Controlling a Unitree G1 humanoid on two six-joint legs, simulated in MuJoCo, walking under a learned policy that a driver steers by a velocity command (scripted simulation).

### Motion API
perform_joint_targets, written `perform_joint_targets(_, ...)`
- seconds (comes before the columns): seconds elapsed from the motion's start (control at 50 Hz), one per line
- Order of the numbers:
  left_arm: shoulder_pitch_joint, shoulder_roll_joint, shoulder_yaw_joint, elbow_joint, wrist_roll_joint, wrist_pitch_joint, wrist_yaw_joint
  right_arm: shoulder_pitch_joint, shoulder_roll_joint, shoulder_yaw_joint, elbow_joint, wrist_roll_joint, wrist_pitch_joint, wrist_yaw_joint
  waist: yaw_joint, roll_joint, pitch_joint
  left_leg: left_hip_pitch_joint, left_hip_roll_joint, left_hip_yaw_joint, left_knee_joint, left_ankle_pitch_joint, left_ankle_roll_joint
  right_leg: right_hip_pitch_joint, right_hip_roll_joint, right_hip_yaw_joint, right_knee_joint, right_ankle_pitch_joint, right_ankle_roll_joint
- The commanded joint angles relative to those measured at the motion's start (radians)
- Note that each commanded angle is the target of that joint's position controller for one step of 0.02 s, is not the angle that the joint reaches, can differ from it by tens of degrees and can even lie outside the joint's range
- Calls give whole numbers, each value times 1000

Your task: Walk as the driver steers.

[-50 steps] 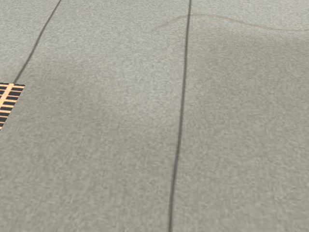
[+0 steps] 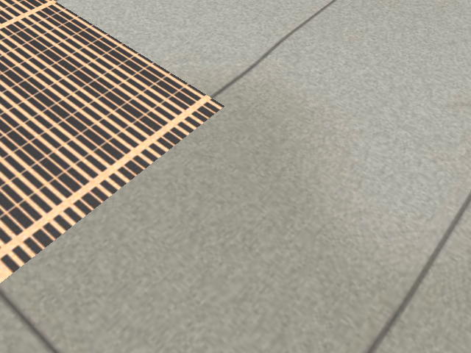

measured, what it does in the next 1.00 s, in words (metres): steps on the spot: right foot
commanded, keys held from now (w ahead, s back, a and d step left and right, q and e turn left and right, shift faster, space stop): q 0.12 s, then no key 0.88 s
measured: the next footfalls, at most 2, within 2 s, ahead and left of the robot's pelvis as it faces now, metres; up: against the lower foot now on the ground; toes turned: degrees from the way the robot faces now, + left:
right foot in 0.40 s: +0.07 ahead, -0.13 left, +0.00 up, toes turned +10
left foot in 1.66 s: +0.14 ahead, +0.14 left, +0.00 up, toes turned +10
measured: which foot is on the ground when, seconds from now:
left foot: down 0.00-1.00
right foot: up 0.00-0.38, down 0.40-1.00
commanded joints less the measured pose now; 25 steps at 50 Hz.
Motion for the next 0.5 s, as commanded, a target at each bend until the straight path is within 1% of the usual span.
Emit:
perform_joint_targets(0.02,-79,114,29,-107,-6,-17,12,45,-201,-53,-54,-16,-53,-8,-43,197,-137,243,306,-385,-234,503,249,-288,52,112,340,-67,-2)
perform_joint_targets(0.04,-60,112,33,-87,0,-14,20,3,-175,-45,-57,2,-53,-14,-25,158,-129,232,259,-344,-230,442,201,-286,45,119,312,2,-2)
perform_joint_targets(0.06,-46,117,37,-84,6,-12,23,-27,-162,-37,-59,14,-49,-21,-11,170,-123,208,239,-325,-230,458,187,-267,50,118,300,52,6)
perform_joint_targets(0.08,-34,110,36,-80,6,-14,20,-31,-156,-32,-61,12,-45,-27,-2,183,-136,187,221,-315,-230,484,187,-231,67,112,313,89,13)
perform_joint_targets(0.1,-21,100,34,-78,2,-15,16,-29,-153,-30,-59,7,-43,-32,2,181,-151,188,212,-310,-230,485,190,-214,78,110,301,115,18)
perform_joint_targets(0.14,-17,83,27,-74,-5,-16,12,-25,-150,-28,-55,5,-42,-38,-2,174,-158,208,202,-306,-227,455,189,-204,86,107,206,143,26)
perform_joint_targets(0.18,-31,66,18,-75,-6,-15,8,-19,-147,-26,-48,4,-40,-42,-16,178,-160,213,200,-312,-220,410,185,-169,82,107,97,154,30)
perform_joint_targets(0.22,-40,59,11,-78,-7,-15,2,-19,-151,-25,-41,-1,-37,-41,-29,191,-154,180,201,-326,-217,354,190,-107,80,104,16,145,29)
perform_joint_targets(0.26,-42,63,9,-83,-10,-17,-4,-23,-153,-22,-35,-6,-33,-34,-40,196,-137,137,204,-347,-214,315,196,-44,81,96,-50,122,20)
perform_joint_targets(0.3,-38,68,9,-87,-14,-21,-10,-28,-149,-16,-26,-5,-30,-26,-45,196,-124,119,207,-377,-203,307,198,1,85,90,-114,107,9)
perform_joint_targets(0.32,-31,66,8,-88,-15,-24,-13,-34,-142,-12,-22,-3,-30,-23,-41,193,-120,117,205,-390,-194,311,195,26,86,88,-160,111,3)
perform_joint_targets(0.34,-13,58,6,-84,-14,-28,-17,-49,-131,-6,-18,0,-29,-22,-25,185,-119,109,194,-393,-178,315,183,69,88,84,-240,150,-6)
perform_joint_targets(0.36,15,44,2,-74,-10,-34,-22,-65,-114,3,-14,6,-29,-21,2,174,-120,88,172,-383,-160,308,160,144,93,72,-370,247,-19)
perform_joint_targets(0.38,31,44,-1,-72,4,-40,-25,-45,-90,11,-3,7,-34,-22,12,144,-124,55,143,-371,-152,259,115,232,73,94,-480,392,-37)
perform_joint_targets(0.4,47,99,6,-81,21,-44,-21,-6,-63,20,4,-11,-41,-23,-13,47,-148,6,82,-314,-77,138,52,317,-46,199,-486,579,-75)
perform_joint_targets(0.42,-1,138,7,-83,29,-42,-19,62,-55,18,16,-17,-50,-20,-90,-115,-136,-15,-22,-188,-31,-49,-4,275,-133,284,-469,664,-172)
perform_joint_targets(0.44,-39,79,-8,-86,23,-45,-22,38,-74,17,17,-26,-50,-24,-79,-153,-134,66,3,-159,-58,-58,-41,172,-160,326,-507,522,-236)
perform_joint_targets(0.46,-60,49,-18,-92,19,-49,-26,5,-95,10,23,-24,-47,-26,-62,-127,-108,93,10,-159,-80,8,-48,158,-102,285,-512,401,-203)
perform_joint_targets(0.48,-43,57,-16,-84,18,-51,-26,-29,-89,9,26,-23,-42,-28,-40,-111,-102,101,5,-155,-84,58,-44,158,-56,245,-502,326,-158)
perform_joint_targets(0.5,-33,65,-17,-83,14,-57,-27,-36,-86,8,26,-22,-34,-28,-31,-103,-87,101,10,-164,-89,92,-37,150,-35,222,-501,291,-134)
